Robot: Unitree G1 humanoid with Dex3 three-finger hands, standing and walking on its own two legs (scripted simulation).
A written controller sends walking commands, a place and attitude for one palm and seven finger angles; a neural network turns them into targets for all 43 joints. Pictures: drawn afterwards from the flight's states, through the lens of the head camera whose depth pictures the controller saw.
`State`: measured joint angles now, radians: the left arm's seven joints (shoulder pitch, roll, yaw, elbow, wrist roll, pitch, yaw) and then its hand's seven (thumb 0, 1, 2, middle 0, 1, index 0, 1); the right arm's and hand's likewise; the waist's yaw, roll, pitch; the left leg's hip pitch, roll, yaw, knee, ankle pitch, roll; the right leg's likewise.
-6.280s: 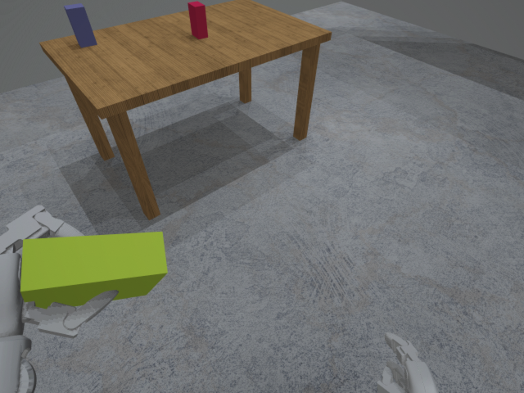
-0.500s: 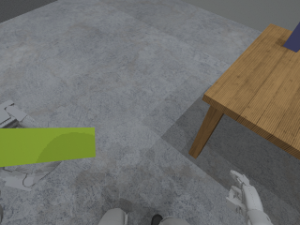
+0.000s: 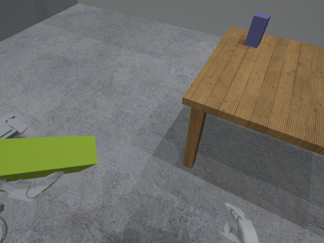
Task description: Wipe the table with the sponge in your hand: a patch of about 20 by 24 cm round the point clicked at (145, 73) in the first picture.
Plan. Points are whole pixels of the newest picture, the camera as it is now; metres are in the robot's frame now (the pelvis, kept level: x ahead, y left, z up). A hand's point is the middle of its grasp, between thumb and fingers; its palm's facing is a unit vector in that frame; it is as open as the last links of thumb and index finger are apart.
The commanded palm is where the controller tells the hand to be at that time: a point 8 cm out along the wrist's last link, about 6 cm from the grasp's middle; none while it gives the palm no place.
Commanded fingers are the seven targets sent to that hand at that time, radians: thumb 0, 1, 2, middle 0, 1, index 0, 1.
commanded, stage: turn to face it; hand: left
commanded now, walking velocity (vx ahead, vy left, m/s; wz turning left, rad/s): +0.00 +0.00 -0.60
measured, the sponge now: (62, 157) +0.22 +0.21 +0.16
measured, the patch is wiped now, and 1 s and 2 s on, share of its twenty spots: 0.00 0.00 0.00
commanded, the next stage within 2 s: take the last steps up to it in 1.38 s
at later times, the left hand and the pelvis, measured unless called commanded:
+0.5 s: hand (102, 161) +0.21 +0.13 +0.18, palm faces +0.16 -0.85 -0.50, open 9.1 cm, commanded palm +0.17 +0.18 +0.18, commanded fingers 0.00 0.10 1.30 -1.20 -1.60 -1.20 -1.60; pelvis -0.06 -0.05 -0.01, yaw -16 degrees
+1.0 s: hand (209, 204) +0.17 -0.04 +0.16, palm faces -0.22 -0.79 -0.58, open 9.1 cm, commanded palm +0.14 +0.04 +0.18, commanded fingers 0.00 0.10 1.30 -1.20 -1.60 -1.20 -1.60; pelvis -0.15 -0.10 +0.00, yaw -34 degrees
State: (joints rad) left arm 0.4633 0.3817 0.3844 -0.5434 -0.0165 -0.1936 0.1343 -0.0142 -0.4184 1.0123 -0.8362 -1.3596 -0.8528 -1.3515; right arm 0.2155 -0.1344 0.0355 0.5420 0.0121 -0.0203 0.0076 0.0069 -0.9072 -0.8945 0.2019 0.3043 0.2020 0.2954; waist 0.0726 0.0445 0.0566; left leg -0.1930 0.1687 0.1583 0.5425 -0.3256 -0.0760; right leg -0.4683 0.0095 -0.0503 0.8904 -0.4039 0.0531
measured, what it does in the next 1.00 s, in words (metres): walks backwards, turning right: right foot, then left foot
